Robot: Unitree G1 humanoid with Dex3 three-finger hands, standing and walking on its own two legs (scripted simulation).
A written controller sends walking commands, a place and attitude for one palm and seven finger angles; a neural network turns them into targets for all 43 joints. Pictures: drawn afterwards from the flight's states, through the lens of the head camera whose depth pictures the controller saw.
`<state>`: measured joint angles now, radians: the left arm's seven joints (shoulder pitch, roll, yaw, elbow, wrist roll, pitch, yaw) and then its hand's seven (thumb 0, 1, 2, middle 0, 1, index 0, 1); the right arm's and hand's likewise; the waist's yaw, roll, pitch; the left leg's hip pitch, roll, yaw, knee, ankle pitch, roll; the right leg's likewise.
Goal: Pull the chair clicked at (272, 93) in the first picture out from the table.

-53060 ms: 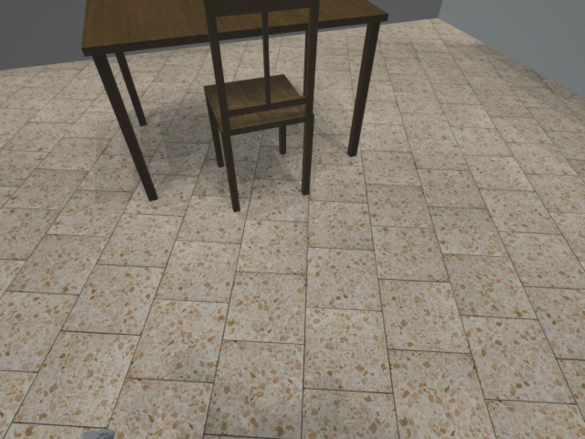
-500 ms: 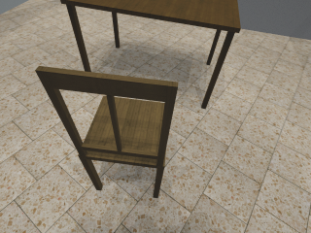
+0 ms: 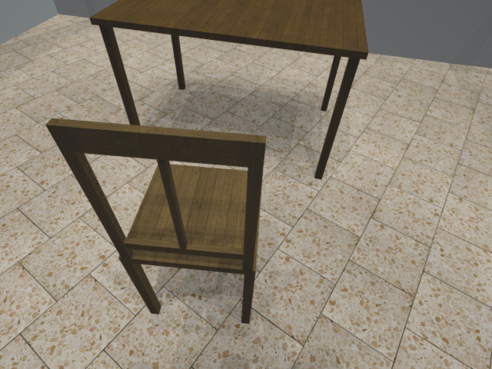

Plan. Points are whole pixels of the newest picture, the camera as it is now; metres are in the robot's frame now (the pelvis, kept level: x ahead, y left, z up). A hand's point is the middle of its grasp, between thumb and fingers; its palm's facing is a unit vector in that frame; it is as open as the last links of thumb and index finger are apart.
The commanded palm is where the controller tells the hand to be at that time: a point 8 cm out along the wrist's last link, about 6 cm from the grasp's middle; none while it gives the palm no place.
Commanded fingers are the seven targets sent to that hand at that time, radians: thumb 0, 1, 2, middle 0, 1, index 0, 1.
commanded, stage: let the arm hang, fingers relaxed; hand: left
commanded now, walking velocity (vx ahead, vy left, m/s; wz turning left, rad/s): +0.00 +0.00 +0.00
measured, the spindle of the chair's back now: (174, 209) +0.45 +0.19 -0.06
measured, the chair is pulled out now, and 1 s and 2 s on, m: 0.69 0.69 0.69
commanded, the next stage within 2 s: look to check the result in 0.12 s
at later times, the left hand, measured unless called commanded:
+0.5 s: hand out of the picture -0.01 +0.16 -0.17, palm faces +0.06 -0.98 -0.17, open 7.4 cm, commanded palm none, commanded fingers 0.00 0.90 0.90 -0.20 -0.30 -0.20 -0.30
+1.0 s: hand out of the picture +0.00 +0.15 -0.17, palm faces +0.06 -0.98 -0.17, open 7.4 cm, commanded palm none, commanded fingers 0.00 0.90 0.90 -0.20 -0.30 -0.20 -0.30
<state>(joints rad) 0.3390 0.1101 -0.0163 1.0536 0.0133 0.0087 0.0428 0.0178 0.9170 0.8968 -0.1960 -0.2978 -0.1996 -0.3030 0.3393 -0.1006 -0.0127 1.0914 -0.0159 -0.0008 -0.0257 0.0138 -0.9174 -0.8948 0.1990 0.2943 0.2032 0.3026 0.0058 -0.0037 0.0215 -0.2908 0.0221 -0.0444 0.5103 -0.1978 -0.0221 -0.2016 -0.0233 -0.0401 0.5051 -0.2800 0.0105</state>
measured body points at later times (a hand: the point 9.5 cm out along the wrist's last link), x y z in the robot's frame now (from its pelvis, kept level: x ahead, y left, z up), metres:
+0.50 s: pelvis +0.01 +0.00 +0.00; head +0.02 +0.00 +0.45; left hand -0.01 +0.21 -0.16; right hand -0.01 -0.21 -0.16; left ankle +0.05 +0.14 -0.74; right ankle +0.00 -0.13 -0.74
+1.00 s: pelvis +0.01 -0.01 +0.00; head +0.03 +0.00 +0.45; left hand +0.00 +0.20 -0.16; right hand +0.00 -0.21 -0.16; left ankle +0.05 +0.14 -0.74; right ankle +0.00 -0.13 -0.74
